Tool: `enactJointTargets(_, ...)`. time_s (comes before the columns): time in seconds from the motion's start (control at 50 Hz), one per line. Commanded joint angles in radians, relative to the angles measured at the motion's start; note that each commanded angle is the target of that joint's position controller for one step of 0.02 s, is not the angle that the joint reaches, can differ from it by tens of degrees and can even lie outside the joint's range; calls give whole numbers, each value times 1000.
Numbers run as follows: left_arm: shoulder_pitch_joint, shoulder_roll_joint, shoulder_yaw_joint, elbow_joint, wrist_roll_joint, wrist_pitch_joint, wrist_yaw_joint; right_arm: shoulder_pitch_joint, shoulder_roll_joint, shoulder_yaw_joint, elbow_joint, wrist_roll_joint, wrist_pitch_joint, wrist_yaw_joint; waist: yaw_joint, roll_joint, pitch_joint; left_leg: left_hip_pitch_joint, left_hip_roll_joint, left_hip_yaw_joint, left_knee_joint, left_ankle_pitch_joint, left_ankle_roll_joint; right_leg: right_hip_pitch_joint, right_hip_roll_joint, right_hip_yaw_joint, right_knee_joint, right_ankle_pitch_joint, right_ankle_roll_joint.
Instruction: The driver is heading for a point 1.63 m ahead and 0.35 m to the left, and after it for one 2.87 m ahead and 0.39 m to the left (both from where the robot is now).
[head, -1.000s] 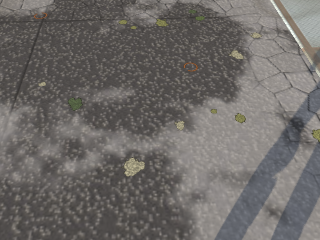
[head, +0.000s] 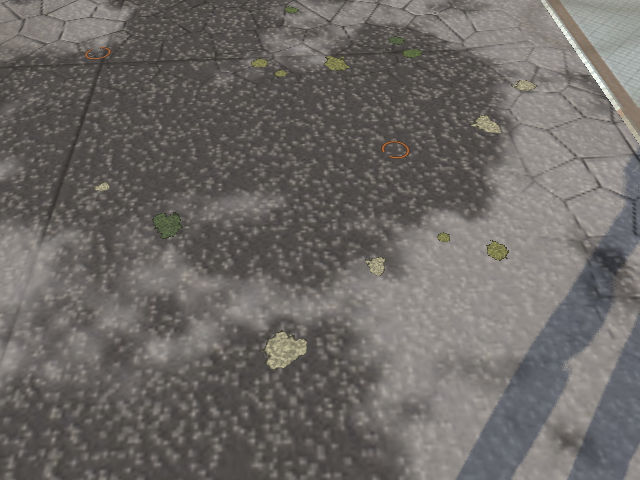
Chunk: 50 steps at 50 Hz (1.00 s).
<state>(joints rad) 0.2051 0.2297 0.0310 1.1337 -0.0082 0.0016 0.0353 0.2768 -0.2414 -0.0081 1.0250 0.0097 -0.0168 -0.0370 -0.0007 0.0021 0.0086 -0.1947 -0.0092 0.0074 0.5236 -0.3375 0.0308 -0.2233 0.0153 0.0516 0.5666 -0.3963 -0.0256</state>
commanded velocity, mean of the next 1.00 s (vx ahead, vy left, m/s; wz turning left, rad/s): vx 0.43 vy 0.00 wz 0.00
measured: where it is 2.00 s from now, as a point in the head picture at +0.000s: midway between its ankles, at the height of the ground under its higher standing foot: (330, 282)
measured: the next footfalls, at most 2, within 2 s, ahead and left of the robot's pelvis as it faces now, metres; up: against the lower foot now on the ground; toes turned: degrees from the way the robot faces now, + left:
left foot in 0.58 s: +0.42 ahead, +0.11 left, +0.00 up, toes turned +2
right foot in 1.14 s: +0.73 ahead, -0.13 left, +0.00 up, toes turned -2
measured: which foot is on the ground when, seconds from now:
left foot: down 0.00-0.14, up 0.16-0.56, down 0.58-1.00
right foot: down 0.00-0.60, up 0.62-1.00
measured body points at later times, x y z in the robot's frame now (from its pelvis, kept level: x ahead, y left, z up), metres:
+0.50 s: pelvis +0.17 -0.02 +0.00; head +0.21 -0.03 +0.45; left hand +0.06 +0.22 -0.14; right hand +0.40 -0.24 -0.10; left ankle +0.36 +0.12 -0.70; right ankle +0.01 -0.13 -0.74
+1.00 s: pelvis +0.46 +0.02 +0.01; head +0.48 +0.02 +0.46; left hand +0.64 +0.27 -0.10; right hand +0.44 -0.25 -0.13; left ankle +0.38 +0.11 -0.74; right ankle +0.66 -0.15 -0.68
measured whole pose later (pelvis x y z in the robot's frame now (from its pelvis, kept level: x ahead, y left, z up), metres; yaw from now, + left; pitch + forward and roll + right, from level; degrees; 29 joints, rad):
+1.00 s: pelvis +0.46 +0.02 +0.01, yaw +0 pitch +1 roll +2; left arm 0.06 0.26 0.05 0.88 -0.01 -0.09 0.00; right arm 0.37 -0.25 -0.04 1.00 0.01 -0.09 0.00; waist -0.08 -0.04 0.01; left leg 0.01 -0.08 0.05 0.18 -0.21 0.06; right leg -0.66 -0.13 0.03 0.63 0.08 0.00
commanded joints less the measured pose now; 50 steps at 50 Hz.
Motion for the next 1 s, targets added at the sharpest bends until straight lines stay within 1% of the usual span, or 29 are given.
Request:
enactJointTargets(0.02, -57, 57, 5, -69, -5, -52, -14, 90, -213, -55, -16, 16, -24, -4, -29, 175, 129, -41, 305, -443, -359, -518, 192, -216, 1, -74, 150, -38, -21)
enactJointTargets(0.04, -59, 66, 8, -73, -10, -63, -22, 80, -210, -57, -25, 13, -30, -3, -21, 162, 137, -60, 337, -482, -380, -487, 212, -224, -27, -58, 199, -37, -31)
enactJointTargets(0.08, -27, 57, 7, -72, -21, -77, -33, 15, -200, -57, -56, 17, -37, 6, 19, 151, 141, -94, 315, -414, -365, -403, 184, -166, -46, -62, 113, -88, -57)
enactJointTargets(0.12, 99, 68, 20, -12, -18, -85, -33, -59, -186, -55, -89, 29, -32, 13, 81, 114, 115, -220, 186, -227, -262, -257, 112, 123, 8, -114, -125, 95, -54)
enactJointTargets(0.14, 179, 91, 30, 17, -11, -83, -32, -72, -157, -47, -101, 24, -35, 16, 102, 53, 81, -276, 128, -147, -130, -152, 79, 235, -21, -49, -154, 122, -51)
enactJointTargets(0.16, 308, 160, 49, 38, -11, -84, -26, -89, -83, -25, -123, 12, -46, 24, 135, -164, 25, -413, 20, 1, 193, -75, 16, 369, -206, 252, -286, -23, -116)
enactJointTargets(0.18, 392, 250, 63, 44, -7, -95, -39, -103, -72, -25, -163, 20, -65, 19, 148, -314, 21, -585, -46, 5, 444, -227, 0, 417, -387, 610, -403, -116, -251)
enactJointTargets(0.2, 316, 178, 40, 22, 3, -112, -41, -105, -111, -34, -160, 39, -77, 22, 103, -164, 76, -667, 19, -85, 613, -211, 17, 381, -409, 617, -398, -138, -271)
enactJointTargets(0.22, 258, 129, 27, -7, 0, -124, -44, -89, -112, -35, -152, 47, -87, 32, 72, -111, 104, -711, 57, -108, 658, -103, 38, 372, -368, 515, -397, -110, -236)
enactJointTargets(0.26, 195, 111, 15, -37, -3, -125, -53, -107, -130, -47, -149, 24, -101, 42, 43, -70, 113, -718, 113, -78, 611, 51, 42, 352, -306, 340, -412, 92, -172)
enactJointTargets(0.3, 224, 75, 0, -39, 6, -109, -47, -128, -112, -50, -156, 14, -97, 57, 42, -92, 89, -643, 129, -36, 540, 133, 18, 314, -244, 197, -422, 312, -145)
enactJointTargets(0.34, 244, 96, 0, -45, 9, -97, -31, -185, -77, -39, -180, 11, -88, 64, 50, -84, 94, -614, 122, 2, 443, 192, -15, 272, -218, 118, -436, 432, -152)
enactJointTargets(0.4, 256, 137, 4, -61, 11, -91, -15, -334, -39, -17, -239, 13, -84, 67, 80, -79, 129, -489, 81, 50, 192, 310, -33, 156, -187, 45, -477, 435, -148)
enactJointTargets(0.44, 295, 155, 11, -55, 3, -93, -13, -382, -51, -16, -260, 19, -82, 71, 88, -96, 143, -430, 59, 62, 105, 349, -25, 155, -207, 35, -498, 426, -153)
enactJointTargets(0.5, 299, 159, 21, -52, -12, -89, -12, -405, -83, -23, -285, 24, -84, 82, 57, -97, 147, -414, 56, 31, 20, 347, 18, 262, -256, 21, -459, 517, -134)
enactJointTargets(0.54, 269, 180, 32, -65, -5, -79, -12, -329, -124, -44, -274, 20, -87, 85, -5, -117, 69, -294, 21, 44, 16, 305, 53, 329, -272, 0, -342, 813, -109)
enactJointTargets(0.56, 252, 188, 36, -72, 2, -69, -13, -219, -155, -63, -245, 21, -85, 81, -66, -133, -10, -155, -12, 64, 29, 278, 76, 333, -258, -21, -208, 989, -94)
enactJointTargets(0.58, 242, 176, 32, -82, 10, -60, -13, -52, -189, -86, -193, 25, -79, 74, -145, -123, -111, 63, -27, 74, 24, 280, 102, 266, -216, -51, -7, 1035, -68)
enactJointTargets(0.6, 256, 136, 16, -109, 27, -58, -15, 120, -251, -104, -154, 14, -72, 62, -191, -16, -240, 375, 157, -146, 49, 214, 158, 23, -161, -71, 307, 726, -45)
enactJointTargets(0.62, 397, -33, -25, -111, 15, -82, -29, 168, -298, -108, -128, -4, -70, 72, -91, 290, -401, 631, 393, -686, -141, -94, 325, -313, 52, -26, 667, -77, 9)
enactJointTargets(0.64, 321, 69, -3, -109, -13, -113, -38, 122, -204, -83, -133, 1, -74, 75, -119, 205, -326, 562, 372, -787, -265, -179, 290, -418, 17, 98, 802, -151, -15)
enactJointTargets(0.66, 213, 130, 15, -150, -41, -131, -40, 25, -167, -72, -146, 3, -82, 73, -95, 154, -154, 411, 351, -624, -275, -104, 247, -491, -33, 68, 829, -76, -32)
enactJointTargets(0.68, 156, 138, 17, -165, -39, -139, -32, -59, -147, -65, -164, -1, -91, 76, -62, 43, -85, 250, 318, -488, -296, 44, 226, -446, -89, 50, 783, 26, -39)
enactJointTargets(0.7, 133, 133, 26, -169, -26, -135, -23, -106, -127, -61, -167, -12, -99, 81, -29, 13, -43, 124, 282, -383, -315, 167, 211, -394, -126, 38, 725, 86, -36)
enactJointTargets(0.74, 172, 95, 29, -166, -16, -108, -18, -124, -88, -50, -154, -21, -105, 87, 23, 55, -35, 16, 233, -273, -366, 229, 206, -299, -162, 43, 655, 126, -35)
enactJointTargets(0.8, 113, 85, 33, -200, -7, -83, -13, -71, -116, -55, -121, -13, -108, 73, 32, 54, 22, -42, 221, -199, -426, 248, 225, -353, -184, 20, 535, 169, -10)
enactJointTargets(0.86, -21, 94, 37, -253, 6, -85, -15, -10, -149, -63, -104, -12, -99, 49, 0, 32, 53, 5, 217, -165, -446, 271, 218, -462, -187, 12, 347, 331, 22)
enactJointTargets(0.94, -168, 70, 25, -296, 0, -99, -31, 62, -165, -65, -84, 0, -89, 34, -49, 35, 64, 38, 180, -80, -441, 309, 177, -410, -136, -40, 90, 510, 29)
enactJointTargets(1.0, -256, 71, 17, -329, -9, -104, -47, 126, -168, -67, -56, 7, -77, 33, -79, 36, 80, 129, 208, -75, -410, 319, 175, -416, -114, -48, 2, 506, 24)
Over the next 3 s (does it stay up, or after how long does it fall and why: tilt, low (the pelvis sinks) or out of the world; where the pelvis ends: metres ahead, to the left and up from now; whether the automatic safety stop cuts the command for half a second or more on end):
stays up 1.07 0.07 0.00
